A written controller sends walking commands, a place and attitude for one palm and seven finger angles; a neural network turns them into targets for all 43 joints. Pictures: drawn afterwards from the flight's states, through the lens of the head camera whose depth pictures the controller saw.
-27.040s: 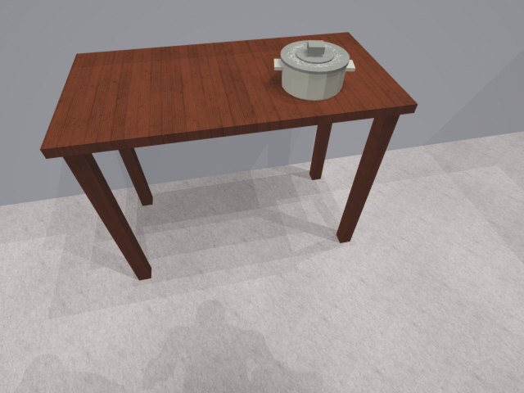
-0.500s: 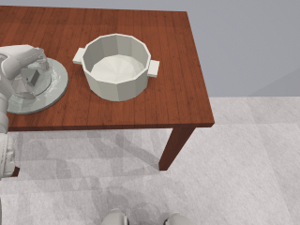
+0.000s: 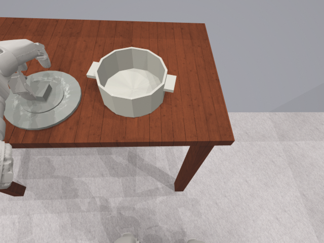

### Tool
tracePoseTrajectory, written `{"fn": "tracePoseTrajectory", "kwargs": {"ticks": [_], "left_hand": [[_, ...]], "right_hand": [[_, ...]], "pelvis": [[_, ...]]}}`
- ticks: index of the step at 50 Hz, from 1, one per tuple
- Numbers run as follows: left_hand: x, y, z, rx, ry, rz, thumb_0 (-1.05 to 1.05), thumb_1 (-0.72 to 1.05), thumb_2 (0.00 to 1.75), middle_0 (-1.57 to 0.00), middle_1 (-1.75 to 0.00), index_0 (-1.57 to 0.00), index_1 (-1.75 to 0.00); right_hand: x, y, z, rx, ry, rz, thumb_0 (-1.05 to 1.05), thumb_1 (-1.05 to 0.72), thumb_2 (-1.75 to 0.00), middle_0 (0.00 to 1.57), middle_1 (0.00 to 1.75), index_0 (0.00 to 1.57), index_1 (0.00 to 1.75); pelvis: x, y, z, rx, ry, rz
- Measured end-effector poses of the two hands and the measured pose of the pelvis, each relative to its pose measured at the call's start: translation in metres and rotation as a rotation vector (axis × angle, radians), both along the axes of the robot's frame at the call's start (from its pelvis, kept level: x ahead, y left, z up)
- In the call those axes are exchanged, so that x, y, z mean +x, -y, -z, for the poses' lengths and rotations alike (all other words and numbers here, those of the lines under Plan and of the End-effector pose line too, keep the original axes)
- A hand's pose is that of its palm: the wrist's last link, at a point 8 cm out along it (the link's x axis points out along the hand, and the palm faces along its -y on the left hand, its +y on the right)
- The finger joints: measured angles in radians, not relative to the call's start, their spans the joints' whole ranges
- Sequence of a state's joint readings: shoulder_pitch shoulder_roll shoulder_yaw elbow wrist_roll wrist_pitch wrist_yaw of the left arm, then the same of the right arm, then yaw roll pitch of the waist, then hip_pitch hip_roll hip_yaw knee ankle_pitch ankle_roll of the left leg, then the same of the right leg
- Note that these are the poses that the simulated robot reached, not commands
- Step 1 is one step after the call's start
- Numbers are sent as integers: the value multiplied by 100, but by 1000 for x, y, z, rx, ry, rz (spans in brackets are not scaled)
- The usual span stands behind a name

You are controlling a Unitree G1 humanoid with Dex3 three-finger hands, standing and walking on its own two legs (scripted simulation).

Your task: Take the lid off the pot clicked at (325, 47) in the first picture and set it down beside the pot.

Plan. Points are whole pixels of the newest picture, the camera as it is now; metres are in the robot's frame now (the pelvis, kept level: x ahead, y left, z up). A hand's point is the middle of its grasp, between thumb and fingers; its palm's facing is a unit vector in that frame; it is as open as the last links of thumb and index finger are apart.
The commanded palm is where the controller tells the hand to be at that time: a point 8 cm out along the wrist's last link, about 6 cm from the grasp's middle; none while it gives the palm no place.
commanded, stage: raise the empty hand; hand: left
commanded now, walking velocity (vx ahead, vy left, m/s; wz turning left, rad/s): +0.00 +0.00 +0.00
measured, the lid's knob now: (39, 91) +0.50 +0.31 +0.04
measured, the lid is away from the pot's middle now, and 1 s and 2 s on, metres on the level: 0.25 0.25 0.25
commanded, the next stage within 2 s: draw the hand back to the body in 0.74 s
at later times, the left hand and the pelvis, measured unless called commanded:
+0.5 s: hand (8, 59) +0.47 +0.30 +0.17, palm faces -0.37 -0.09 -0.93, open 11.0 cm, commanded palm +0.50 +0.30 +0.24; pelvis +0.00 +0.01 +0.01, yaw +1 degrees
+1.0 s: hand (5, 53) +0.47 +0.29 +0.19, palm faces -0.35 -0.08 -0.93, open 11.0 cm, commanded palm +0.47 +0.29 +0.25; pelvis +0.00 +0.00 +0.01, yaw +1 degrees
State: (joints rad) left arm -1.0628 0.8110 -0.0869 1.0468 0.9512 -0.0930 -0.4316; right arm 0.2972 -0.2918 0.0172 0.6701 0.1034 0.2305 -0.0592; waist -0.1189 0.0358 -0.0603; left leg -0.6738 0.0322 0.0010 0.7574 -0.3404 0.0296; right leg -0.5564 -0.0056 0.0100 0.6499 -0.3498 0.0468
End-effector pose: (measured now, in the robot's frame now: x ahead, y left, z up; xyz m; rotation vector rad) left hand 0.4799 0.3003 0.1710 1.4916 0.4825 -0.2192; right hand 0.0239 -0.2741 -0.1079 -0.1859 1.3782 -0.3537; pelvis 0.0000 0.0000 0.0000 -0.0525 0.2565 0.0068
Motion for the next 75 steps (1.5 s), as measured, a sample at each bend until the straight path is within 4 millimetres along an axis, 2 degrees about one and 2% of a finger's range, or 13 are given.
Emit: {"fn": "tracePoseTrajectory", "kwargs": {"ticks": [19, 36, 48, 54, 59, 67, 71, 75], "left_hand": [[-3, 1, -43, -1, 60, -15, 0, 1, 60, -35, -89, -35, -89], [-11, -2, -77, 15, 84, -43, 0, 1, 60, -35, -89, -35, -89], [-11, 6, -75, 6, 84, -22, 0, 1, 60, -35, -89, -35, -89], [-18, 6, -72, 25, 102, -14, 0, 1, 60, -35, -89, -35, -89], [-29, 6, -66, 22, 104, -6, 0, 1, 60, -35, -89, -35, -89], [-54, 10, -63, 24, 124, 17, 0, 1, 60, -35, -89, -35, -89], [-66, 15, -64, -589, 427, -41, 0, 1, 60, -35, -89, -36, -89], [-77, 27, -64, -949, 683, -120, 0, 1, 60, -35, -89, -35, -89]], "right_hand": [[15, -10, -4, 31, 46, -25, 0, -90, -90, 20, 30, 20, 30], [19, -5, -9, 29, 53, -53, 0, -90, -90, 20, 30, 20, 30], [23, -5, -8, 40, 67, -50, 0, -90, -90, 20, 30, 20, 30], [29, -8, -8, 67, 79, -49, 0, -90, -90, 20, 30, 20, 30], [44, -10, -8, 88, 107, -69, 0, -90, -90, 20, 30, 20, 30], [84, -16, -13, 107, 195, -141, 0, -91, -90, 20, 30, 20, 30], [103, -23, -22, 92, 284, -212, 0, -91, -90, 20, 30, 20, 30], [118, -27, -33, 75, 357, -255, 0, -91, -90, 20, 30, 20, 30]], "pelvis": [[-1, -6, -7, 4, 35, -10], [-5, -4, -11, 7, 62, -24], [-6, -2, -11, 11, 63, -22], [-4, -1, -13, 14, 70, -20], [-4, 0, -14, 17, 82, -22], [-4, 3, -17, 22, 107, -36], [-3, 7, -21, 31, 153, -23], [5, 15, -24, 36, 185, -11]]}}
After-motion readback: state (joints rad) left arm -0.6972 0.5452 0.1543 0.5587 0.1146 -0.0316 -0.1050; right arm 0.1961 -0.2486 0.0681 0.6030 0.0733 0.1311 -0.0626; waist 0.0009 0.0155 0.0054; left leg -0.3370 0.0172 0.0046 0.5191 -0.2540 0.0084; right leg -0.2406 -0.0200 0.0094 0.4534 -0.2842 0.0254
